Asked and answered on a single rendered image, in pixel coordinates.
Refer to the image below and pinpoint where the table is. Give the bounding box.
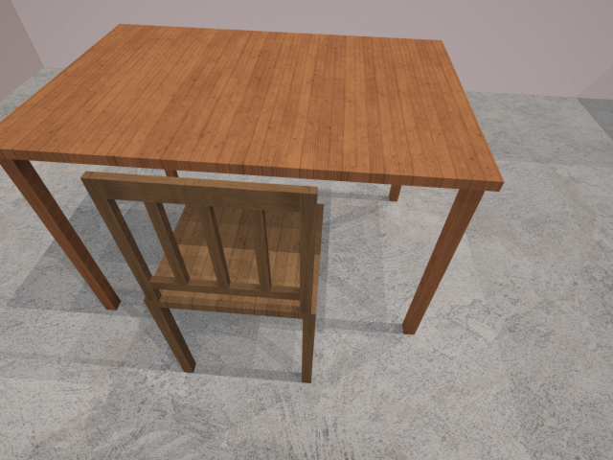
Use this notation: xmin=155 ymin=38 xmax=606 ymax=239
xmin=0 ymin=24 xmax=505 ymax=334

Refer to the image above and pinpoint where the chair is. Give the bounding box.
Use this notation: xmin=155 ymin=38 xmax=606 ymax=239
xmin=80 ymin=172 xmax=324 ymax=383

